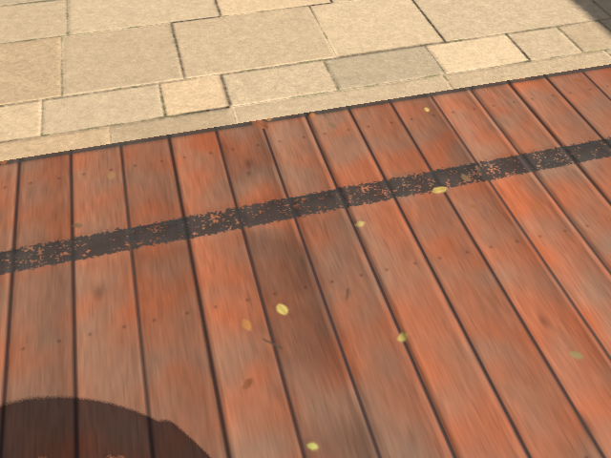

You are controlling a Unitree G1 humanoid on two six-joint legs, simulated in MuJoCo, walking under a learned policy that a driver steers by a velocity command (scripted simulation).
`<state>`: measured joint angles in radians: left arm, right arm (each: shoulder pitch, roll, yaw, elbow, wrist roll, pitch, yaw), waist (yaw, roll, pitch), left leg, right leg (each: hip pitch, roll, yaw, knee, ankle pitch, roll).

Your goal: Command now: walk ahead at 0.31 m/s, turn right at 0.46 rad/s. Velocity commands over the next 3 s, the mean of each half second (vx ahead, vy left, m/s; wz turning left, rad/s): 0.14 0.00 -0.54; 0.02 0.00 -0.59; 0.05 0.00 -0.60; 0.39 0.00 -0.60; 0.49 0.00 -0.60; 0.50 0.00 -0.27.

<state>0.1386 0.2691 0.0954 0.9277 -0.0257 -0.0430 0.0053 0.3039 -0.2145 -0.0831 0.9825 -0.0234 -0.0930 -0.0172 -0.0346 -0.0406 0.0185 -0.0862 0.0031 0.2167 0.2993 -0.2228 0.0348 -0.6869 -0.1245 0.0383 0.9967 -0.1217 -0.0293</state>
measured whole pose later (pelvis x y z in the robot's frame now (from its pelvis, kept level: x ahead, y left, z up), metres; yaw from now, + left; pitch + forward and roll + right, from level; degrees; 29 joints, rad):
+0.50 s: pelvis +0.15 -0.04 -0.01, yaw -17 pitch +4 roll +2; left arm 0.17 0.28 0.09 0.75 -0.01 0.00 0.02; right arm 0.03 -0.28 -0.08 0.80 -0.01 -0.01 -0.07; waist 0.03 0.01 0.05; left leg -0.61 0.02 -0.13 0.96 -0.34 -0.07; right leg -0.41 0.12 0.11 0.46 -0.10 -0.10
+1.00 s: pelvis +0.21 -0.01 +0.00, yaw -36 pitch +2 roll -1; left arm 0.18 0.33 0.10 0.63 -0.02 0.07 0.01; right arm 0.15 -0.26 -0.07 0.73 -0.01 0.01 -0.05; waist -0.01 -0.03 0.05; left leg -0.25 0.06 0.05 0.45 -0.23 -0.01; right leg -0.53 0.00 0.04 1.01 -0.39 0.09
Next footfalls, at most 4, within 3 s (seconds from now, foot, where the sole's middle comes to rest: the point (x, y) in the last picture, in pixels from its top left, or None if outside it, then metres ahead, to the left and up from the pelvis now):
0.20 right None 0.25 -0.12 -0.78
0.74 left None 0.32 0.08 -0.78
1.14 right None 0.16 -0.15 -0.78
1.58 left None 0.35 -0.03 -0.78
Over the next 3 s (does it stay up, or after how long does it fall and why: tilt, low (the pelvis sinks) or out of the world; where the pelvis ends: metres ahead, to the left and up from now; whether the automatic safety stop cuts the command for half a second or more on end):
stays up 0.34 -0.78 -0.01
